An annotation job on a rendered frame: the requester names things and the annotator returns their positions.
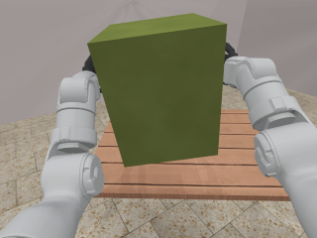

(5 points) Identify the right robot forearm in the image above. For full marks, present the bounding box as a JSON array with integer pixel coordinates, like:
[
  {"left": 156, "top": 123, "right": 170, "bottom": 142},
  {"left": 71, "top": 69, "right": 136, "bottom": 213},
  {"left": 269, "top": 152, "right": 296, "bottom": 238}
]
[{"left": 223, "top": 56, "right": 317, "bottom": 131}]

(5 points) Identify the right robot upper arm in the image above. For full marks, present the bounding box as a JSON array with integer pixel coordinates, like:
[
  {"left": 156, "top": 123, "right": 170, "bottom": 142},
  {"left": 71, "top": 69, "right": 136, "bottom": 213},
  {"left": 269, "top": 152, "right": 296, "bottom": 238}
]
[{"left": 254, "top": 121, "right": 317, "bottom": 238}]

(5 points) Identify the left robot upper arm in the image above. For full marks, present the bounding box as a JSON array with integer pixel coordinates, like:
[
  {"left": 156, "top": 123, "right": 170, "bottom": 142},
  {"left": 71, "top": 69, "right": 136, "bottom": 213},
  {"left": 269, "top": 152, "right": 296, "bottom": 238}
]
[{"left": 0, "top": 153, "right": 105, "bottom": 238}]

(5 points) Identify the carton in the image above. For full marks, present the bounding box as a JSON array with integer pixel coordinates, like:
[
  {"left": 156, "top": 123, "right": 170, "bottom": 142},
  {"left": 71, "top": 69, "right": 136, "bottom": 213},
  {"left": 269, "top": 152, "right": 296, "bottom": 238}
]
[{"left": 87, "top": 13, "right": 227, "bottom": 168}]

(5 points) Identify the left robot forearm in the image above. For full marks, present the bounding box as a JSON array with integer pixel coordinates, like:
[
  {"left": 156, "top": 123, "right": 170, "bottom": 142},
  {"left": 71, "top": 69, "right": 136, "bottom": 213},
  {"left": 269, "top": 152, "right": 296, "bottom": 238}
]
[{"left": 41, "top": 70, "right": 101, "bottom": 194}]

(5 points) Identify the left robot hand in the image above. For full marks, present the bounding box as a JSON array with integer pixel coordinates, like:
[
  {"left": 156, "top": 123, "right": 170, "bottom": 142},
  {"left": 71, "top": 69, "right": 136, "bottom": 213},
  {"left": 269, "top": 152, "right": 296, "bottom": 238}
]
[{"left": 82, "top": 55, "right": 102, "bottom": 93}]

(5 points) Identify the table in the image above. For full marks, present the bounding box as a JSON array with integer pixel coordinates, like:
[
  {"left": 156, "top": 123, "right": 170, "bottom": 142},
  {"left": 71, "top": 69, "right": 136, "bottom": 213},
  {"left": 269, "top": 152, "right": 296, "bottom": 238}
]
[{"left": 93, "top": 109, "right": 291, "bottom": 201}]

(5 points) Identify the right robot hand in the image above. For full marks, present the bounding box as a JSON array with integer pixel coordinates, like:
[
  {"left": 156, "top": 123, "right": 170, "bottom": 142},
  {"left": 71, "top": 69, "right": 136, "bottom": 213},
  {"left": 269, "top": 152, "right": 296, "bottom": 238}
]
[{"left": 223, "top": 43, "right": 238, "bottom": 85}]

